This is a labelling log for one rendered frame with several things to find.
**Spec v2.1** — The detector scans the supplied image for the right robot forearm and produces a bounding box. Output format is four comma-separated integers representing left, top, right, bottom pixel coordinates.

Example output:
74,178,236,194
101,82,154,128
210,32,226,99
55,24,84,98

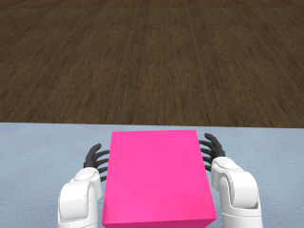
211,157,263,228

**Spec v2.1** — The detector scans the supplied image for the left robot hand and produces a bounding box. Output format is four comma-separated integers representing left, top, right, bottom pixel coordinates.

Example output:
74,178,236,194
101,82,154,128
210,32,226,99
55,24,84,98
84,143,110,182

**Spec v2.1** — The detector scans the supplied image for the right robot hand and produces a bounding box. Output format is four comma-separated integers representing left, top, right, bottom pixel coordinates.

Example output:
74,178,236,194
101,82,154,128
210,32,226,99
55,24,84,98
199,133,225,172

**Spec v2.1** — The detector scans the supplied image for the carton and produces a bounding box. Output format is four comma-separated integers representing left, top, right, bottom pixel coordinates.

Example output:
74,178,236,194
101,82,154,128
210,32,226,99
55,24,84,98
102,129,218,228

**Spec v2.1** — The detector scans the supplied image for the left robot forearm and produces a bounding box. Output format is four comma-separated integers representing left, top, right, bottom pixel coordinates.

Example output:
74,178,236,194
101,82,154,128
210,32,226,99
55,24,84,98
57,167,103,228

